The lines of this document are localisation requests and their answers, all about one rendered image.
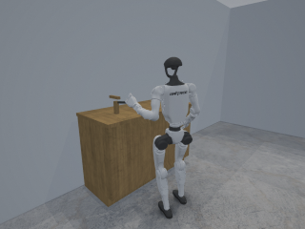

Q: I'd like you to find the robot left upper arm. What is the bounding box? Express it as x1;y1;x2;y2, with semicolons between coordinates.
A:
149;85;165;121

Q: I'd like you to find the robot right upper arm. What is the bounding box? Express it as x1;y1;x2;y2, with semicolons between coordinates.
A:
185;83;200;115

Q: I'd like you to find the right robot hand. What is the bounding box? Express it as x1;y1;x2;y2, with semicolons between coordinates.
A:
178;121;189;129

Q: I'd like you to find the robot right thigh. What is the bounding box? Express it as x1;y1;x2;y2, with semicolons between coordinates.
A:
173;130;193;171

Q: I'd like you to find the left robot forearm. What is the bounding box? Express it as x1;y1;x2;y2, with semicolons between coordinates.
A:
132;102;153;119

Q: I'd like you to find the counter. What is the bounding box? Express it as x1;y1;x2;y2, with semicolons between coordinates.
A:
76;95;192;207

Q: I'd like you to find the left robot hand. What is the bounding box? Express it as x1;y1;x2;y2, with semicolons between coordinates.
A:
125;93;137;108

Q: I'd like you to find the right robot forearm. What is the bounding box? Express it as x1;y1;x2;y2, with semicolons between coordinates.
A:
185;113;199;124

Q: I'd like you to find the robot right foot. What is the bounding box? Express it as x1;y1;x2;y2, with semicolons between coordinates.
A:
173;189;187;205

